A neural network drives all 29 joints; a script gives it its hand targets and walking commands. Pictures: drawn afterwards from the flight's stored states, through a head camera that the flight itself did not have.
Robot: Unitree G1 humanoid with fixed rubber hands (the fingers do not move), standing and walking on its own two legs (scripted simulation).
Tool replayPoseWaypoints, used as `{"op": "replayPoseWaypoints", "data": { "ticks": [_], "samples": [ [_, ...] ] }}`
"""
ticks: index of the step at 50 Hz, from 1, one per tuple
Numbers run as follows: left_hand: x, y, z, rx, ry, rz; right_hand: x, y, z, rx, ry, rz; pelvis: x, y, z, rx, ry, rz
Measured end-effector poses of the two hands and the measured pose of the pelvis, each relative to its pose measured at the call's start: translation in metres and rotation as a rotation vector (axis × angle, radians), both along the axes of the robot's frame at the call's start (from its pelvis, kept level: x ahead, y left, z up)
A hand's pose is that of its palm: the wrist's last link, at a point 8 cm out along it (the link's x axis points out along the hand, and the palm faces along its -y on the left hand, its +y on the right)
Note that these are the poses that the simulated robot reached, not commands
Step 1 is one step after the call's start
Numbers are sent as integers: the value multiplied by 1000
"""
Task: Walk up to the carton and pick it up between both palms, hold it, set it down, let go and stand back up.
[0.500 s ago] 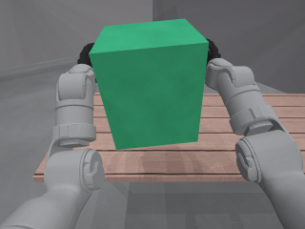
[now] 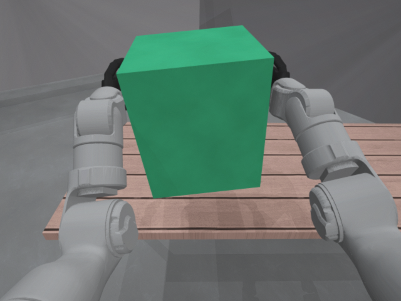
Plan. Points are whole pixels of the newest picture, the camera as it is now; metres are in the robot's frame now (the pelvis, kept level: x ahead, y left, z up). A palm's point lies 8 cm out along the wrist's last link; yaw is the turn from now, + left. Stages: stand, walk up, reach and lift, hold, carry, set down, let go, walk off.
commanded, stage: hold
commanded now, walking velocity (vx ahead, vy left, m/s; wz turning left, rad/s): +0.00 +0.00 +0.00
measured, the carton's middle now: (198, 111) +0.39 +0.01 +0.26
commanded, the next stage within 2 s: none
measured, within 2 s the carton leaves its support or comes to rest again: neither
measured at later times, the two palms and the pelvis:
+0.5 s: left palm (114, 98) +0.38 +0.16 +0.29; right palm (279, 91) +0.37 -0.14 +0.30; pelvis +0.00 +0.00 +0.00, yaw +0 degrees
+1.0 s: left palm (114, 98) +0.38 +0.16 +0.29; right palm (278, 91) +0.37 -0.14 +0.30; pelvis +0.00 +0.00 +0.00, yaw +0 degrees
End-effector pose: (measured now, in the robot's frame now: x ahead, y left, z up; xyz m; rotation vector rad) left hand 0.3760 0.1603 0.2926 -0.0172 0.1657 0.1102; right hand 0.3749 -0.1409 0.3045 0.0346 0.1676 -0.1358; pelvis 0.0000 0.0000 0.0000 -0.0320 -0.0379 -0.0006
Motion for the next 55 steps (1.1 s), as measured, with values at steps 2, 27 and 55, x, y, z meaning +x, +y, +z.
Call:
{"op": "replayPoseWaypoints", "data": {
  "ticks": [2,27,55],
  "samples": [
    [0,0,1,1,0,1,0,0,0,2,0,0,0,0,0,0,2,0],
    [0,-3,0,6,1,-2,-1,-3,-1,-3,6,-1,1,0,0,-1,-1,-1],
    [0,-1,0,3,5,-2,-1,-1,-1,-4,14,-2,0,0,0,-1,0,-1]
  ]
}}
